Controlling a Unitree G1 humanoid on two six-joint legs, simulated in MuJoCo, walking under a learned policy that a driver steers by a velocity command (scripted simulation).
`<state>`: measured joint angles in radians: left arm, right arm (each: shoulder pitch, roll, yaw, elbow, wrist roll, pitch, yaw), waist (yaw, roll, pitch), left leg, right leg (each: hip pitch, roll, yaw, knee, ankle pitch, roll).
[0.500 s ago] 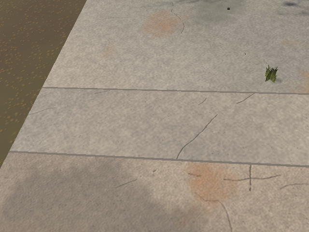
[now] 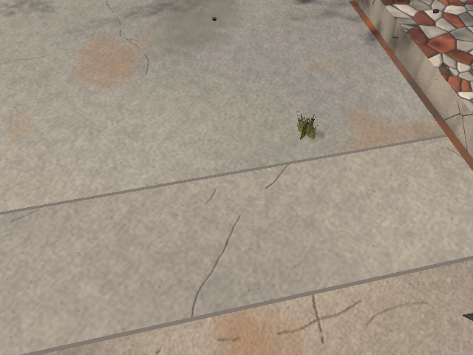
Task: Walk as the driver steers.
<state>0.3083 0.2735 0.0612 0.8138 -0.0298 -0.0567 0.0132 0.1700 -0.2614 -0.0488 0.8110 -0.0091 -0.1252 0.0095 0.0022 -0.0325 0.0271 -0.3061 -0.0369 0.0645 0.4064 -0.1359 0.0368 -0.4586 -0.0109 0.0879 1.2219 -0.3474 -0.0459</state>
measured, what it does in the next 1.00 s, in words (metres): walks ahead, turning left: right foot, then left foot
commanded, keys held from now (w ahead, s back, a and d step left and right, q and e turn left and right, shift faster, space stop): w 0.06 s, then w+q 0.90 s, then w+e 0.04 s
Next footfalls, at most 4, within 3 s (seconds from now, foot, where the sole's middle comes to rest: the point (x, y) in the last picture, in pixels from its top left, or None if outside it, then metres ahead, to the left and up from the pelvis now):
0.34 right None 0.34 -0.16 -0.77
0.88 left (195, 320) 0.56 0.15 -0.77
1.44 right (222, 210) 0.94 0.08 -0.77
1.90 left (158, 160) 1.17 0.32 -0.77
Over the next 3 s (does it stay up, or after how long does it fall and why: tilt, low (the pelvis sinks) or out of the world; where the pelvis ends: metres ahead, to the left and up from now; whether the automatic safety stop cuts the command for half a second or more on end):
stays up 1.23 0.24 0.01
